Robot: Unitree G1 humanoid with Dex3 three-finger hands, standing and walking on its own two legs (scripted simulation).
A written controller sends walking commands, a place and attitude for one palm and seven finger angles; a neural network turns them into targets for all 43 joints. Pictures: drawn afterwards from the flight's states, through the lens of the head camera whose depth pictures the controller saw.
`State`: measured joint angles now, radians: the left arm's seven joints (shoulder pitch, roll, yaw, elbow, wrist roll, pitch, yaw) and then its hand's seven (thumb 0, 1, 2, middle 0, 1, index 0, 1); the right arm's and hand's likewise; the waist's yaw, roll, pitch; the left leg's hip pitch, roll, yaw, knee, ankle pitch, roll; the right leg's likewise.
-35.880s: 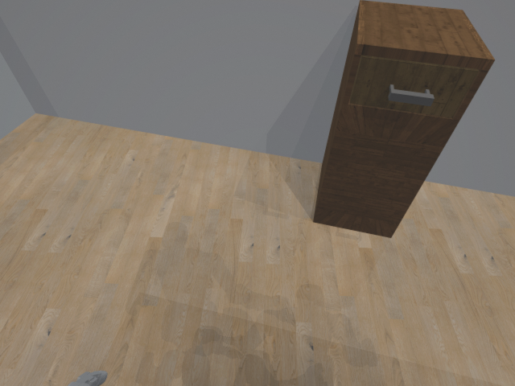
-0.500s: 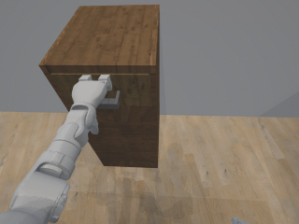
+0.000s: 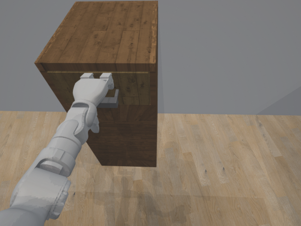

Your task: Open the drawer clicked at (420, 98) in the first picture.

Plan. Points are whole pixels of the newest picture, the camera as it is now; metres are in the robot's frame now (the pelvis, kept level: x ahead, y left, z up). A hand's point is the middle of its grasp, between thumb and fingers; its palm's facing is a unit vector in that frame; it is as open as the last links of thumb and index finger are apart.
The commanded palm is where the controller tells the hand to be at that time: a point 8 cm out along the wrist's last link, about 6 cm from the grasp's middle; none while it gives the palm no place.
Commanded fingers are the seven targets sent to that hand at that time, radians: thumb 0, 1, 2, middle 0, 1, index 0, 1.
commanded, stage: re-aim the fingers above the handle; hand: left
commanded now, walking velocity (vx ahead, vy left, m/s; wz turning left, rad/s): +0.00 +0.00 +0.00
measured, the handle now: (100, 97) +0.52 +0.18 +0.00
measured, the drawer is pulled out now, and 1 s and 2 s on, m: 0.00 0.00 0.00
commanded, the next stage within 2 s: lower the fingers behind the handle in 1.18 s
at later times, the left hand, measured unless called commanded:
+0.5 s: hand (103, 107) +0.44 +0.15 +0.04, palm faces -0.13 -0.05 -0.99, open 13.8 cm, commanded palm +0.44 +0.18 +0.12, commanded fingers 0.00 -0.50 0.30 -0.30 -1.20 -0.30 -1.20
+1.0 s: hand (114, 112) +0.42 +0.11 +0.05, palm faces -0.13 -0.10 -0.99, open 13.8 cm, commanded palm +0.43 +0.18 +0.12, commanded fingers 0.00 -0.50 0.30 -0.30 -1.20 -0.30 -1.20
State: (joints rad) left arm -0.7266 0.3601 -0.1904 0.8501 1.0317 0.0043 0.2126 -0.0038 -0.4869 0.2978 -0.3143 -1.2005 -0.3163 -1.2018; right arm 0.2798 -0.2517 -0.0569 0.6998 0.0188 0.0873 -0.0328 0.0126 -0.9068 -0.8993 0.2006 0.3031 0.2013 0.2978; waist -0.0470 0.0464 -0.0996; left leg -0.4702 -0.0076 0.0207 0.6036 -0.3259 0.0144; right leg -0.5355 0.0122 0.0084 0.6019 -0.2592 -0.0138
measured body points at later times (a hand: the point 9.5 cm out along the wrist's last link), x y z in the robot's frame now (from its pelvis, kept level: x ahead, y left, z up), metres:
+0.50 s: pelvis +0.01 +0.00 +0.00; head +0.07 -0.01 +0.45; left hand +0.45 +0.15 +0.10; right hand +0.09 -0.27 -0.13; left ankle -0.02 +0.11 -0.73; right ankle +0.02 -0.11 -0.73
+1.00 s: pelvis +0.01 +0.00 +0.00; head +0.06 -0.01 +0.44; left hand +0.42 +0.12 +0.10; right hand +0.12 -0.27 -0.13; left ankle -0.02 +0.11 -0.73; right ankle +0.02 -0.11 -0.73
